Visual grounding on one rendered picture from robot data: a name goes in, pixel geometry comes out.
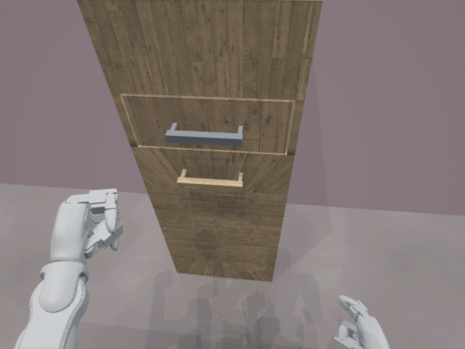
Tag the left robot forearm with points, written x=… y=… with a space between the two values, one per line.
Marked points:
x=56 y=307

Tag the cabinet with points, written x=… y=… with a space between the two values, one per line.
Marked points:
x=258 y=49

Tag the right robot hand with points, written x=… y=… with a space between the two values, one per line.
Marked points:
x=368 y=334

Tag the left robot hand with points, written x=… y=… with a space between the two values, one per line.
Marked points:
x=74 y=223

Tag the drawer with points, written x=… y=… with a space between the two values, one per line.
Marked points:
x=265 y=121

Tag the handle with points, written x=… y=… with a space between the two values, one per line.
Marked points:
x=210 y=184
x=205 y=138

